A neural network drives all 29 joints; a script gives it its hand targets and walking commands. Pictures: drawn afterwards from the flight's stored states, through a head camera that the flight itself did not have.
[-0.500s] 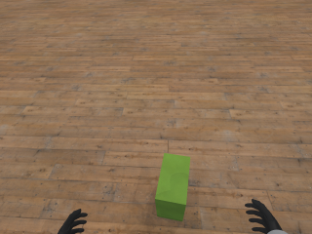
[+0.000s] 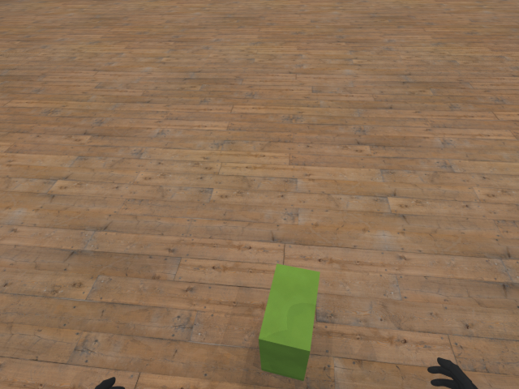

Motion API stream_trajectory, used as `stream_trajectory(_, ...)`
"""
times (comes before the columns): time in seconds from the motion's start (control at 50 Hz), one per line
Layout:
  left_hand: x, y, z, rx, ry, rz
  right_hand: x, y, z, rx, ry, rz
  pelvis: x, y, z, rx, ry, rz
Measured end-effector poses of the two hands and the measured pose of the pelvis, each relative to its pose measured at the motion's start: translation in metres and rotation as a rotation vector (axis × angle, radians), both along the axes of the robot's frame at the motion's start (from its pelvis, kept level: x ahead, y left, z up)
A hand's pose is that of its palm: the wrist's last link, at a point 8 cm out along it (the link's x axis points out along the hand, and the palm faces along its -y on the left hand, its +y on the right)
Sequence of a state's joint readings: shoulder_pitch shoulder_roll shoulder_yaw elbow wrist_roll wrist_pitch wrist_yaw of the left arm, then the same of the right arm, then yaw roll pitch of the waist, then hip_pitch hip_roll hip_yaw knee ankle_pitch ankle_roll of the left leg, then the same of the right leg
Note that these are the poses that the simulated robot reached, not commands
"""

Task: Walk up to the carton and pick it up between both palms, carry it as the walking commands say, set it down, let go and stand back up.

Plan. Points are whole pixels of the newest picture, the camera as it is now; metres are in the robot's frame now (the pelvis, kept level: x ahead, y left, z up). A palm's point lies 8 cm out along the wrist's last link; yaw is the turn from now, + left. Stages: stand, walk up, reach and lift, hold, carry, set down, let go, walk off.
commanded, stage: stand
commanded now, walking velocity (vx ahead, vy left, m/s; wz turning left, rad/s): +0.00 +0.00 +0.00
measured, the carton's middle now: (290, 322) +0.49 -0.05 -0.63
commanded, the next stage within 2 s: none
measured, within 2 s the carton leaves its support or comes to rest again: neither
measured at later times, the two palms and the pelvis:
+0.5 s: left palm out of the picture +0.06 +0.32 -0.09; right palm out of the picture +0.08 -0.29 -0.09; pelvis -0.02 +0.01 +0.01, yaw +0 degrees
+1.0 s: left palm out of the picture +0.04 +0.33 -0.09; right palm out of the picture +0.08 -0.29 -0.10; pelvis -0.02 +0.02 +0.01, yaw +0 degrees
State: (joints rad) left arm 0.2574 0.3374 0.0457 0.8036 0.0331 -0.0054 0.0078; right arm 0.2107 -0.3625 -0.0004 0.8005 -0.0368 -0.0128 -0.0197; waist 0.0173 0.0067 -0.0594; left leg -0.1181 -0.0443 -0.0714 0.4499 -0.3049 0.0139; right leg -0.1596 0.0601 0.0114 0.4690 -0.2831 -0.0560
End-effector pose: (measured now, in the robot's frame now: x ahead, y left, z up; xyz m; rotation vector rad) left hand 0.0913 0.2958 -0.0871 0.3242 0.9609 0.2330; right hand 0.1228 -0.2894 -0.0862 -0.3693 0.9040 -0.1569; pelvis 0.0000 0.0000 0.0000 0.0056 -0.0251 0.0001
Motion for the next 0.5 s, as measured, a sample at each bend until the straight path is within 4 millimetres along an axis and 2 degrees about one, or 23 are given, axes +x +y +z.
stream_trajectory(0.18, -0.02, 0.009, -0.001, 0.005, 0.05, 0.018, -0.018, -0.003, -0.003, -0.011, 0.052, -0.001, -0.01, 0.002, 0.003, -0.004, -0.007, 0.0)
stream_trajectory(0.5, -0.035, 0.024, -0.002, 0.015, 0.095, 0.026, -0.047, -0.005, -0.008, -0.019, 0.122, -0.026, -0.019, 0.009, 0.006, -0.002, -0.018, -0.001)
